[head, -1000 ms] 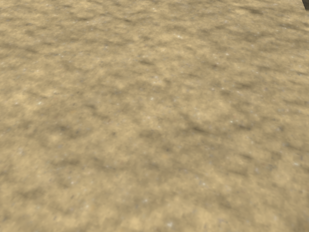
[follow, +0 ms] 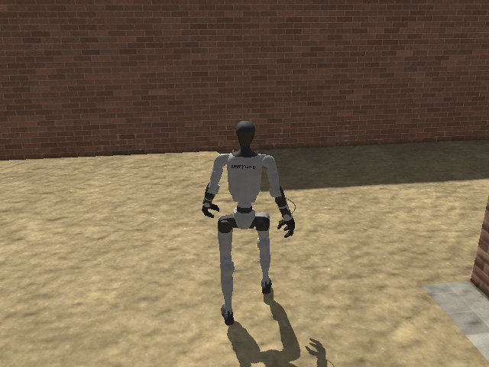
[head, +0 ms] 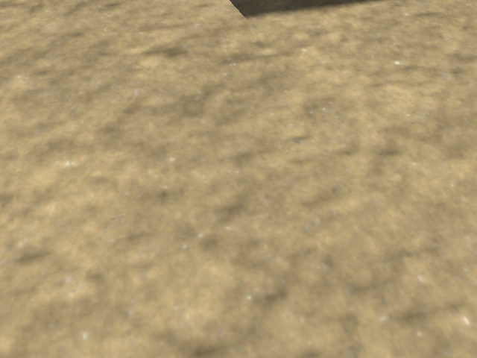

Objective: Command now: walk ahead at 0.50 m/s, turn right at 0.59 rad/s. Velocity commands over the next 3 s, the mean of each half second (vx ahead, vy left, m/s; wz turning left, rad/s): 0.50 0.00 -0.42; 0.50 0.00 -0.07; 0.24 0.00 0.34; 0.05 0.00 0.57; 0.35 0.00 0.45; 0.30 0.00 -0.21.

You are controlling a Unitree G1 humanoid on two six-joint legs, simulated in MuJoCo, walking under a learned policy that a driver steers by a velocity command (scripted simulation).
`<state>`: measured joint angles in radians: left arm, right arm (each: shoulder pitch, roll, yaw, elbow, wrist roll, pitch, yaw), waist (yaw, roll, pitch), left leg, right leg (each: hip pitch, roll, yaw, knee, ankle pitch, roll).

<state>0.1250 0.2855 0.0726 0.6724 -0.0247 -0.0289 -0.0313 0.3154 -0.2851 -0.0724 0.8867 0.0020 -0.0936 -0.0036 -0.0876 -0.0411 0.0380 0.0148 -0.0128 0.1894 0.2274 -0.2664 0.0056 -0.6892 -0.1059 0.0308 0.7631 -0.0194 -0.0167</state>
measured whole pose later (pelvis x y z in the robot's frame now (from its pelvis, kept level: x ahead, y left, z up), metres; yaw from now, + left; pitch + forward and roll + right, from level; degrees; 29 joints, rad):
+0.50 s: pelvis +0.28 -0.07 +0.00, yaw -12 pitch +2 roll -1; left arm 0.34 0.26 0.06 0.75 -0.01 -0.07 0.00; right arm 0.09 -0.29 -0.05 0.75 0.00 -0.09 0.02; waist 0.06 0.05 0.02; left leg -0.68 0.11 -0.05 0.67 0.09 -0.04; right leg -0.06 0.10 0.04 0.27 -0.23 -0.09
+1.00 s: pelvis +0.57 -0.07 +0.01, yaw -12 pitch +2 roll +2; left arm 0.15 0.28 0.05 0.72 0.00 -0.06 0.00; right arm 0.34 -0.27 -0.05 0.85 0.01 -0.09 0.02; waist -0.06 -0.04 0.01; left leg -0.10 -0.06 0.04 0.24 -0.18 0.06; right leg -0.66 -0.12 0.05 0.78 -0.06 0.01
